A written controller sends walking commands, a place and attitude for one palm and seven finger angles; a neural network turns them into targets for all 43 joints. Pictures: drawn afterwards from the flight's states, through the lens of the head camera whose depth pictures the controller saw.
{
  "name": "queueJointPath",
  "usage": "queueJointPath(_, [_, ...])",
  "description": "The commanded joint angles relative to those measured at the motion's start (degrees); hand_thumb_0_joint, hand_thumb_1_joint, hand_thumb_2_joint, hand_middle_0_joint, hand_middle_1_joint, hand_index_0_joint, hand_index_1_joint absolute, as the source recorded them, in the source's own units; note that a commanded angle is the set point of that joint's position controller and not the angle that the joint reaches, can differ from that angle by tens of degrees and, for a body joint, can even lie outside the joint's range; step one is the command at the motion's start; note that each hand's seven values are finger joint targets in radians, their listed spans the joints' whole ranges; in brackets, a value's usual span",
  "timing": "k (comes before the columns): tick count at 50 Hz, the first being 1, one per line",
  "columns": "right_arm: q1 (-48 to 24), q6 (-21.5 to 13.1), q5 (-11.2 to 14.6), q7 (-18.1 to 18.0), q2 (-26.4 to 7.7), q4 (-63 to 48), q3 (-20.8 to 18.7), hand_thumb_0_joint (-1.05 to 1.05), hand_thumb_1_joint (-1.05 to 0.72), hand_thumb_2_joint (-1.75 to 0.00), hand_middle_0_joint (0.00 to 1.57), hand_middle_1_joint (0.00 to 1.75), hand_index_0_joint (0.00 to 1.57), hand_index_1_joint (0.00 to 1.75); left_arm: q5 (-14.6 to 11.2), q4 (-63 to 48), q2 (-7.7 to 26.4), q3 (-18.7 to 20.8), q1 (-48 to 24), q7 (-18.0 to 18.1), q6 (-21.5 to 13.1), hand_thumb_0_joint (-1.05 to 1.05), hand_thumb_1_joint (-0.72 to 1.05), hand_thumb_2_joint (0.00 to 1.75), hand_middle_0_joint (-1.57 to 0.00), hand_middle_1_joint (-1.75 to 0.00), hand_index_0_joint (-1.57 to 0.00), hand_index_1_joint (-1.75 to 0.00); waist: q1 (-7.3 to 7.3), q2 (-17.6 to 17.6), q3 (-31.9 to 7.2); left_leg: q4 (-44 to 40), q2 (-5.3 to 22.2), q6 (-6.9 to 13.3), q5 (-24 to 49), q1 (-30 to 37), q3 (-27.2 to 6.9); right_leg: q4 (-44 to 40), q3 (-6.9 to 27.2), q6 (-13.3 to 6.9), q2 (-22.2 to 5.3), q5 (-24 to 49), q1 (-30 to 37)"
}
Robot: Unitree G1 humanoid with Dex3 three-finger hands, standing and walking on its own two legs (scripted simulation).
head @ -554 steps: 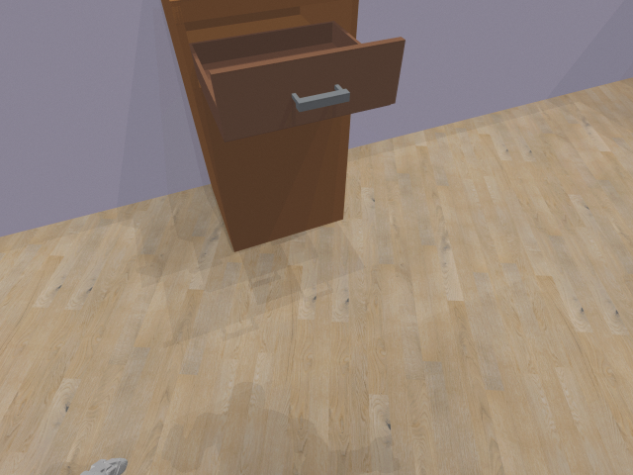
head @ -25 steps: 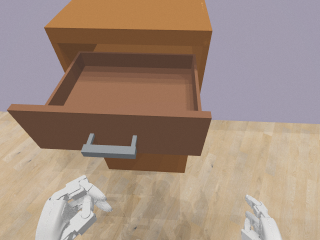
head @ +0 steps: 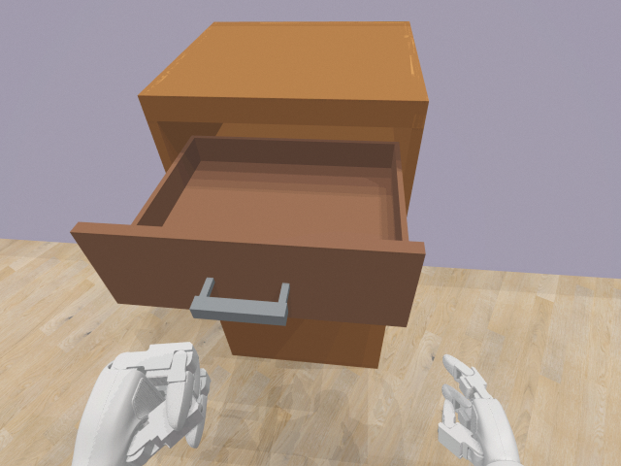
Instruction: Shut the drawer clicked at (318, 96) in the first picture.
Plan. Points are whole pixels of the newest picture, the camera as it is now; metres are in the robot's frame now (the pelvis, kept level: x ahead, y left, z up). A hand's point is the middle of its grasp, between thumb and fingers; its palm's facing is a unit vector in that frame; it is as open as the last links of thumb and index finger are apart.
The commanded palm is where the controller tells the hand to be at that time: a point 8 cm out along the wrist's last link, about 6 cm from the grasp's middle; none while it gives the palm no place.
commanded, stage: raise the hand and make a fist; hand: left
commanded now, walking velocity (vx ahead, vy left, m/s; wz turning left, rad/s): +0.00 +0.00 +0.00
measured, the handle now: (243, 298) +0.31 +0.13 +0.07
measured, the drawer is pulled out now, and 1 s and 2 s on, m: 0.29 0.29 0.29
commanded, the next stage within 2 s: bring the fist close to the handle in 0.46 s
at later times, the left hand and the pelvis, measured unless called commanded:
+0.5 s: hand (210, 408) +0.14 +0.10 +0.16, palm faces -0.02 -1.00 -0.05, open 3.3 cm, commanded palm +0.09 +0.15 +0.17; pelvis +0.00 -0.02 +0.01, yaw +0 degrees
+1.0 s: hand (239, 384) +0.18 +0.09 +0.12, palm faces -0.04 -1.00 -0.01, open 3.3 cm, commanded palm +0.14 +0.14 +0.12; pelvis +0.00 -0.01 +0.00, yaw +0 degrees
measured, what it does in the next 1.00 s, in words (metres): stands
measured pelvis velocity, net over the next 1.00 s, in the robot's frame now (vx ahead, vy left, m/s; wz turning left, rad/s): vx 0.00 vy -0.01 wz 0.00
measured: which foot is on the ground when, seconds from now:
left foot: down 0.00-1.00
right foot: down 0.00-1.00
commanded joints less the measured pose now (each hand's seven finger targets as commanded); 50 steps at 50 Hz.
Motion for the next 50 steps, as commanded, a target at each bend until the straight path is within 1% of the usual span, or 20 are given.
queueJointPath(1, [-8.04, -5.17, 1.08, -0.35, -5.77, -10.46, -2.95, 0.0, -0.9, -0.9, 0.2, 0.3, 0.2, 0.3, -0.98, -16.44, 4.05, 3.34, 0.02, -0.17, -2.67, 0.0, 0.9, 0.9, -1.4, -1.6, -1.4, -1.6, -0.58, -3.84, -0.59, -9.96, 2.62, -0.42, 12.85, 2.74, -3.98, -8.74, 1.92, 1.18, -1.5, 10.87, 2.27])
queueJointPath(5, [-7.88, -5.85, 1.21, -0.49, -5.71, -9.54, -2.91, 0.0, -0.9, -0.9, 0.2, 0.3, 0.2, 0.3, -1.24, -14.16, 2.77, 2.84, 1.76, -0.54, -1.18, 0.0, 0.9, 0.9, -1.4, -1.6, -1.4, -1.6, -0.59, -5.89, 1.46, -10.58, 2.46, -0.43, 11.84, 2.78, -3.65, -10.36, 2.35, 1.37, -1.59, 9.87, 2.39])
queueJointPath(9, [-8.19, -6.04, 1.27, -0.68, -5.98, -9.66, -2.84, 0.0, -0.9, -0.9, 0.2, 0.3, 0.2, 0.3, -1.12, -14.04, 2.95, 2.81, 0.04, -0.64, -0.1, 0.0, 0.9, 0.9, -1.4, -1.6, -1.4, -1.6, -0.47, -4.62, 2.9, -10.94, 2.04, -0.35, 10.36, 2.79, -3.07, -11.56, 3.04, 1.45, -1.83, 7.81, 2.37])
queueJointPath(13, [-7.69, -6.73, 0.99, -0.5, -5.83, -9.65, -3.1, 0.0, -0.9, -0.9, 0.2, 0.3, 0.2, 0.3, -1.0, -15.85, 3.61, 3.63, 0.51, -0.12, -1.0, 0.0, 0.9, 0.9, -1.4, -1.6, -1.4, -1.6, -0.17, -3.82, -0.04, -10.5, 1.82, -0.18, 12.64, 4.22, -3.01, -11.12, 3.12, 1.4, -1.92, 10.6, 3.72])
queueJointPath(19, [-7.91, -7.26, 0.82, -0.45, -5.88, -8.9, -3.21, 0.0, -0.9, -0.9, 0.2, 0.3, 0.2, 0.3, -1.47, -14.63, 3.14, 3.42, 0.36, -0.08, -2.23, 0.0, 0.9, 0.9, -1.4, -1.6, -1.4, -1.6, -0.49, -5.92, 1.67, -9.46, 1.59, -0.15, 11.6, 3.51, -2.45, -13.21, 4.83, 1.71, -2.38, 8.74, 3.2])
queueJointPath(21, [-8.33, -7.3, 0.99, -0.49, -5.98, -8.74, -3.28, 0.0, -0.9, -0.9, 0.2, 0.3, 0.2, 0.3, -1.18, -14.04, 3.45, 3.22, -0.8, -0.24, -2.19, 0.0, 0.9, 0.9, -1.4, -1.6, -1.4, -1.6, -0.61, -4.68, 3.46, -9.35, 1.55, -0.15, 10.8, 3.34, -2.5, -14.11, 5.43, 1.55, -2.53, 7.1, 2.52])
queueJointPath(25, [-8.05, -7.14, 0.77, -0.59, -5.9, -8.47, -3.12, 0.0, -0.9, -0.9, 0.2, 0.3, 0.2, 0.3, -1.13, -13.44, 3.77, 3.76, -0.71, -0.5, -2.04, 0.0, 0.9, 0.9, -1.4, -1.6, -1.4, -1.6, -0.56, -5.68, 2.49, -9.37, 1.43, -0.01, 11.44, 3.85, -2.34, -14.59, 6.04, 1.8, -2.79, 7.99, 3.27])
queueJointPath(26, [-8.63, -7.18, 0.98, -0.72, -5.83, -8.25, -3.24, 0.0, -0.9, -0.9, 0.2, 0.3, 0.2, 0.3, -1.26, -13.03, 4.71, 5.01, -1.47, -0.42, -1.96, 0.0, 0.9, 0.9, -1.4, -1.6, -1.4, -1.6, -0.38, -4.53, 2.77, -9.36, 1.46, -0.1, 11.19, 3.94, -2.37, -15.01, 6.31, 1.65, -2.79, 7.42, 3.18])
queueJointPath(30, [-7.97, -7.34, 0.65, -1.07, -6.11, -7.56, -3.0, 0.0, -0.9, -0.9, 0.2, 0.3, 0.2, 0.3, -2.09, -9.89, 2.37, 3.69, -2.66, -0.85, -1.97, 0.0, 0.9, 0.9, -1.4, -1.6, -1.4, -1.6, -0.92, -7.07, 3.33, -9.25, 1.4, -0.03, 11.01, 3.82, -2.42, -15.3, 6.13, 2.06, -2.78, 7.15, 2.57])
queueJointPath(32, [-7.84, -7.41, 0.65, -1.18, -6.6, -7.2, -2.97, 0.0, -0.9, -0.9, 0.2, 0.3, 0.2, 0.3, -2.04, -7.99, 2.66, 3.91, -5.27, -0.99, -2.13, 0.0, 0.9, 0.9, -1.4, -1.6, -1.4, -1.6, -1.33, -5.88, 3.65, -9.43, 1.23, -0.13, 9.87, 3.36, -2.36, -15.41, 6.3, 2.07, -2.84, 5.47, 1.96])
queueJointPath(33, [-7.67, -7.49, 0.45, -1.17, -6.57, -7.39, -2.94, 0.0, -0.9, -0.9, 0.2, 0.3, 0.2, 0.3, -2.04, -7.53, 1.52, 2.68, -5.21, -1.11, -2.4, 0.0, 0.9, 0.9, -1.4, -1.6, -1.4, -1.6, -1.35, -6.66, 3.44, -9.39, 1.13, -0.04, 9.8, 3.2, -2.52, -15.19, 6.29, 2.15, -2.88, 5.39, 1.99])
queueJointPath(35, [-7.23, -7.35, 0.23, -1.25, -6.76, -7.23, -3.12, 0.0, -0.9, -0.9, 0.2, 0.3, 0.2, 0.3, -1.73, -6.64, 2.63, 3.69, -6.06, -0.94, -2.84, 0.0, 0.9, 0.9, -1.4, -1.6, -1.4, -1.6, -1.31, -7.1, 1.88, -8.8, 0.95, 0.04, 10.55, 2.96, -2.42, -14.92, 6.96, 2.32, -3.03, 6.76, 2.51])
queueJointPath(36, [-7.33, -7.33, 0.27, -1.17, -6.82, -7.17, -3.26, 0.0, -0.9, -0.9, 0.2, 0.3, 0.2, 0.3, -1.38, -6.6, 3.63, 4.49, -6.38, -0.78, -3.17, 0.0, 0.9, 0.9, -1.4, -1.6, -1.4, -1.6, -1.02, -5.72, 1.13, -9.05, 0.97, -0.03, 11.23, 3.15, -2.5, -14.11, 6.52, 2.01, -2.82, 7.91, 2.95])
queueJointPath(37, [-7.06, -7.36, 0.09, -1.01, -6.66, -7.64, -3.09, 0.0, -0.9, -0.9, 0.2, 0.3, 0.2, 0.3, -1.05, -7.09, 2.41, 3.24, -5.94, -0.83, -3.48, 0.0, 0.9, 0.9, -1.4, -1.6, -1.4, -1.6, -0.94, -4.82, -0.42, -9.17, 0.97, 0.01, 11.96, 3.63, -2.37, -13.0, 5.8, 1.93, -2.78, 9.34, 3.28])
queueJointPath(40, [-6.25, -6.93, -0.02, -0.89, -6.82, -7.45, -3.21, 0.0, -0.9, -0.9, 0.2, 0.3, 0.2, 0.3, -0.81, -4.87, 1.98, 2.97, -7.36, -0.34, -4.25, 0.0, 0.9, 0.9, -1.4, -1.6, -1.4, -1.6, -1.33, -5.19, -0.44, -8.82, 1.08, -0.15, 12.76, 2.77, -2.43, -11.35, 4.85, 1.87, -2.36, 11.6, 2.61])
queueJointPath(41, [-6.45, -6.94, -0.01, -0.83, -6.86, -7.64, -3.25, 0.0, -0.9, -0.9, 0.2, 0.3, 0.2, 0.3, -0.72, -5.36, 1.63, 2.21, -8.26, -0.1, -4.66, 0.0, 0.9, 0.9, -1.4, -1.6, -1.4, -1.6, -1.46, -3.84, -0.45, -8.77, 1.01, -0.15, 12.88, 2.84, -2.59, -10.9, 4.64, 1.71, -2.17, 11.96, 2.32])
queueJointPath(43, [-5.9, -6.62, -0.15, -0.77, -6.94, -7.91, -3.23, 0.0, -0.9, -0.9, 0.2, 0.3, 0.2, 0.3, -0.31, -3.45, 0.63, 1.01, -8.82, 0.27, -5.02, 0.0, 0.9, 0.9, -1.4, -1.6, -1.4, -1.6, -1.91, -5.44, 0.1, -8.72, 1.19, -0.18, 12.29, 2.09, -2.77, -10.13, 4.01, 1.71, -1.91, 11.26, 1.19])
queueJointPath(45, [-5.5, -6.4, -0.35, -0.62, -7.12, -8.38, -3.28, 0.0, -0.9, -0.9, 0.2, 0.3, 0.2, 0.3, 0.21, -3.23, -0.18, -0.22, -10.0, 0.72, -5.51, 0.0, 0.9, 0.9, -1.4, -1.6, -1.4, -1.6, -2.04, -4.19, -0.76, -8.23, 1.09, -0.18, 12.87, 2.12, -2.71, -9.35, 4.11, 1.62, -1.93, 12.18, 0.95])
queueJointPath(48, [-5.09, -5.51, -0.56, -0.5, -7.1, -8.63, -3.51, 0.0, -0.9, -0.9, 0.2, 0.3, 0.2, 0.3, 0.75, -0.63, -0.2, 0.18, -9.24, 1.51, -5.56, 0.0, 0.9, 0.9, -1.4, -1.6, -1.4, -1.6, -1.91, -6.44, -1.76, -7.74, 1.11, -0.24, 13.04, 0.85, -2.63, -8.56, 4.11, 1.67, -1.81, 12.95, 1.03])
queueJointPath(50, [-4.72, -4.99, -0.72, -0.27, -7.21, -9.01, -3.58, 0.0, -0.9, -0.9, 0.2, 0.3, 0.2, 0.3, 1.31, -0.91, -0.39, -0.3, -9.32, 1.88, -6.05, 0.0, 0.9, 0.9, -1.4, -1.6, -1.4, -1.6, -1.83, -5.26, -3.06, -7.42, 1.11, -0.34, 14.47, 0.85, -2.5, -7.25, 3.83, 1.49, -1.73, 14.81, 1.32])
